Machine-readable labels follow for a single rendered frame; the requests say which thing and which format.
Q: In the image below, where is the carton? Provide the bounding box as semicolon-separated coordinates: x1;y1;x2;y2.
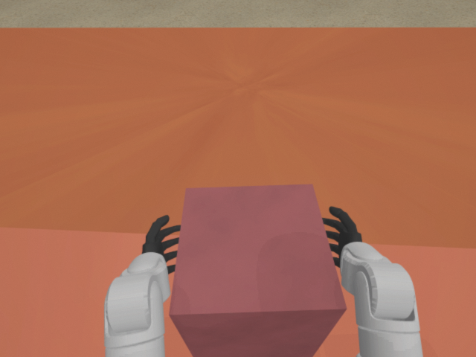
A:
169;184;347;357

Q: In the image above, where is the right robot forearm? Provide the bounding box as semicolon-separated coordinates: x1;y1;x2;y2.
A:
340;242;423;357

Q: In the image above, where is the left robot forearm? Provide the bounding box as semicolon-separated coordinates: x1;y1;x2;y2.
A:
104;252;170;357

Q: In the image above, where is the left robot hand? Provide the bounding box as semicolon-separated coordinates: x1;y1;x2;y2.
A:
142;215;181;274

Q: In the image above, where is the right robot hand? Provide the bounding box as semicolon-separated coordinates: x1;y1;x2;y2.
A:
322;206;362;268

